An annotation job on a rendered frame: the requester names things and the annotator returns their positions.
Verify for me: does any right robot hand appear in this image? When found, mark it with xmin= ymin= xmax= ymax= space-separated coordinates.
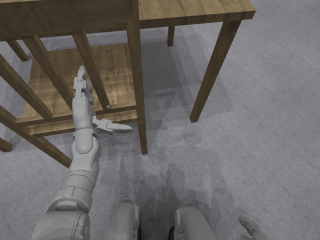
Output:
xmin=238 ymin=216 xmax=269 ymax=240

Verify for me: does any robot right thigh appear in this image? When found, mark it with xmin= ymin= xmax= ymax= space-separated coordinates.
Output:
xmin=174 ymin=206 xmax=217 ymax=240

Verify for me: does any robot left upper arm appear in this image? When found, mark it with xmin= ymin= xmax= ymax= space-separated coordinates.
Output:
xmin=32 ymin=211 xmax=90 ymax=240

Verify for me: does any right robot shin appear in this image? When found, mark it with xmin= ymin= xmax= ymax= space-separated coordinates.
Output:
xmin=174 ymin=202 xmax=191 ymax=240

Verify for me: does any chair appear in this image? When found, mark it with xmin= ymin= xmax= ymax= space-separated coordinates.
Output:
xmin=0 ymin=0 xmax=148 ymax=169

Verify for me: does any robot left forearm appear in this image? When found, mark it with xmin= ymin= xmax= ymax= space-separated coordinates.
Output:
xmin=31 ymin=128 xmax=102 ymax=240

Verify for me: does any left robot hand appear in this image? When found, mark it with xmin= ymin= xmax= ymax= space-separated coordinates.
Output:
xmin=72 ymin=65 xmax=133 ymax=136

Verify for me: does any table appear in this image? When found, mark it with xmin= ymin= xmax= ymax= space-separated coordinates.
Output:
xmin=0 ymin=0 xmax=256 ymax=153

